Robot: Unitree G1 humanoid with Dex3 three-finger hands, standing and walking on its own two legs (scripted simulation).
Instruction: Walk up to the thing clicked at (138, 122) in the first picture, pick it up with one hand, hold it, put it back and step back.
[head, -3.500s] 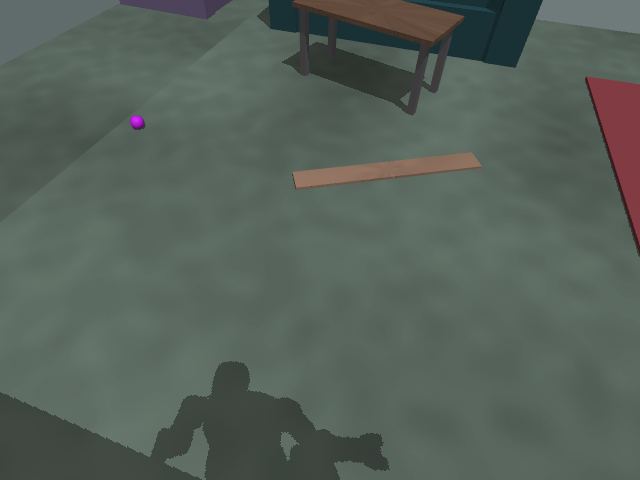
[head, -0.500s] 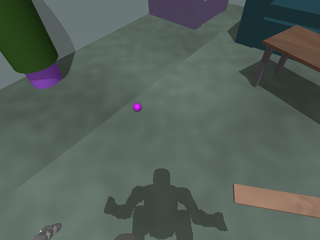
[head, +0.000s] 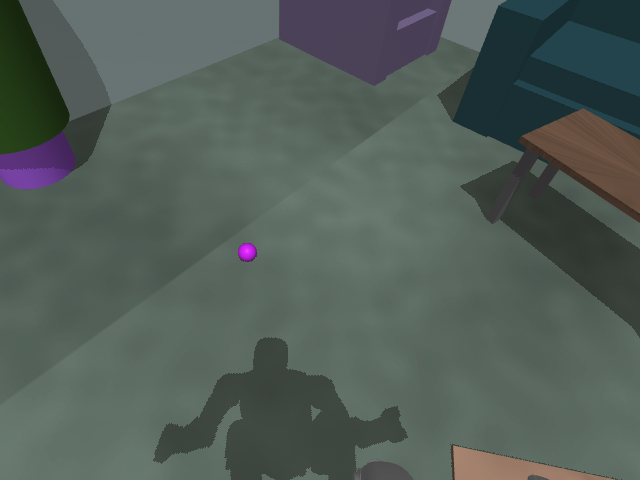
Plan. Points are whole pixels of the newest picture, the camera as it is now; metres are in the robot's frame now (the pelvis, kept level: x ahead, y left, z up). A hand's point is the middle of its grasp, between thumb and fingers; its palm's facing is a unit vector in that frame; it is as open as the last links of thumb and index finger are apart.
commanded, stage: walk up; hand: left
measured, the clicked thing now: (247, 252) +0.99 +0.24 -0.73
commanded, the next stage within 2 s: none
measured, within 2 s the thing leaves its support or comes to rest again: neither
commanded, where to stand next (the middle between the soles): +0.60 -0.02 m, yaw +1 degrees
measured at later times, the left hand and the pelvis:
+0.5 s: hand (146, 406) +0.23 +0.24 -0.12, palm faces +0.00 -0.92 -0.40, open 7.4 cm; pelvis +0.19 -0.04 +0.00, yaw +1 degrees
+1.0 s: hand (175, 284) +0.45 +0.26 -0.14, palm faces -0.08 -0.93 -0.36, open 7.4 cm; pelvis +0.36 -0.01 +0.00, yaw +0 degrees
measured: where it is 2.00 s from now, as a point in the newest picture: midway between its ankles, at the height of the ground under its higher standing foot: (307, 368)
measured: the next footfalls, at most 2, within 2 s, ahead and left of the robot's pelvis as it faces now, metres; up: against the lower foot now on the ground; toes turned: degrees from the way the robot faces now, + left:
right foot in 0.22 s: +0.24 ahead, -0.17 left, +0.00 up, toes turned -5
left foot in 0.62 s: +0.37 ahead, +0.11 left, +0.00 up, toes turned +7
